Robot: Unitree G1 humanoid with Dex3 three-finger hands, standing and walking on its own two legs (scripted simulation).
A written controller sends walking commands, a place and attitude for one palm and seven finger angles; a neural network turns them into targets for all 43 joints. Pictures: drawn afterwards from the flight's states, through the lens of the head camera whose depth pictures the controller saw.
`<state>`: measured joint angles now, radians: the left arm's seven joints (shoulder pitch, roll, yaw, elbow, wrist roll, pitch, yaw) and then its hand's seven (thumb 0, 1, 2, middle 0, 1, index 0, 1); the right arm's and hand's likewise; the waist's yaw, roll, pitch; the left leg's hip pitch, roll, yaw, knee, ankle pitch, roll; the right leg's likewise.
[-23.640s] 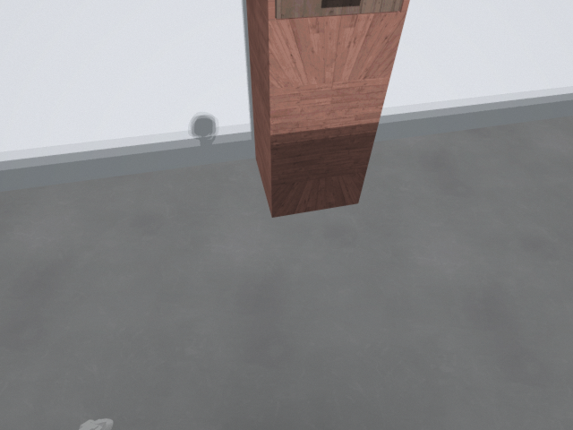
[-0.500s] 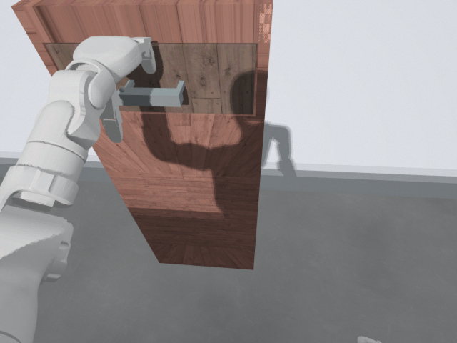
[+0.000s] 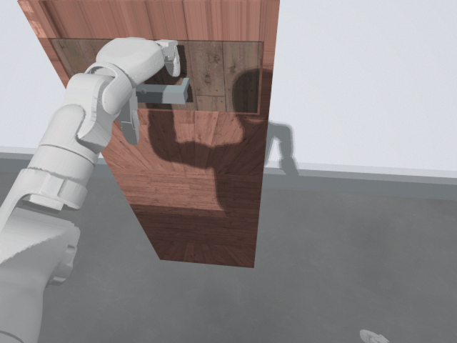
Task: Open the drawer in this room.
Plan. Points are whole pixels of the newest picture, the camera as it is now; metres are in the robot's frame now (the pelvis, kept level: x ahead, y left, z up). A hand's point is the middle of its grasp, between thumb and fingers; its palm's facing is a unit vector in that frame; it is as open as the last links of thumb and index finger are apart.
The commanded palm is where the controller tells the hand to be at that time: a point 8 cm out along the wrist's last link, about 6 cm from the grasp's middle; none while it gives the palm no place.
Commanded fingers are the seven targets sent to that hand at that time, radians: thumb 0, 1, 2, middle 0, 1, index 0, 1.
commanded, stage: lower the fingers behind the handle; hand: left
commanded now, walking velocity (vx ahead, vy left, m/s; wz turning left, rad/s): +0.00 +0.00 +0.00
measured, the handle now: (157, 87) +0.53 +0.16 +0.18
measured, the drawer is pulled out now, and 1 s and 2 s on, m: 0.00 0.00 0.00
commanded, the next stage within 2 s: lift the fingers back up to retry in 1.64 s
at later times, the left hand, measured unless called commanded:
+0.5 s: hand (139, 89) +0.47 +0.17 +0.22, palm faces +0.06 -0.05 -1.00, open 13.8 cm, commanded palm +0.44 +0.18 +0.27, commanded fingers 0.00 -0.50 0.30 -0.30 -1.20 -0.30 -1.20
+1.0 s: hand (135, 101) +0.47 +0.18 +0.19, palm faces +0.01 -0.01 -1.00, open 13.9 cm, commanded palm +0.45 +0.18 +0.24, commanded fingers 0.00 -0.50 0.30 -0.30 -1.20 -0.30 -1.20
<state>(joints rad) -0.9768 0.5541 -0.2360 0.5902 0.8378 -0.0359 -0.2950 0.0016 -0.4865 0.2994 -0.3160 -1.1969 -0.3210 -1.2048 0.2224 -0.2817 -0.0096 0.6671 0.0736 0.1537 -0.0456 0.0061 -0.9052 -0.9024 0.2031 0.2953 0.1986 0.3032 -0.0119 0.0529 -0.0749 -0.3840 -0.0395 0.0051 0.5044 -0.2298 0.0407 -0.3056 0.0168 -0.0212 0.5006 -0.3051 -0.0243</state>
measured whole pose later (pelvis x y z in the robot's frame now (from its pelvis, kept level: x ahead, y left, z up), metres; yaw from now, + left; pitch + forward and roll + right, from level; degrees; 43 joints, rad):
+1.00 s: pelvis +0.00 -0.01 +0.00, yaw -1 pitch +8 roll +0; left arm -0.95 0.54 -0.19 0.72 0.92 0.00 -0.15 0.00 -0.49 0.30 -0.31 -1.24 -0.31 -1.20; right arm 0.23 -0.27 -0.01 0.67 0.07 0.19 -0.04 0.00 -0.90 -0.90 0.20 0.30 0.20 0.30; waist -0.01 0.05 -0.10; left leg -0.44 -0.03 0.01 0.55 -0.25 0.03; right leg -0.37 0.03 -0.02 0.55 -0.33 -0.03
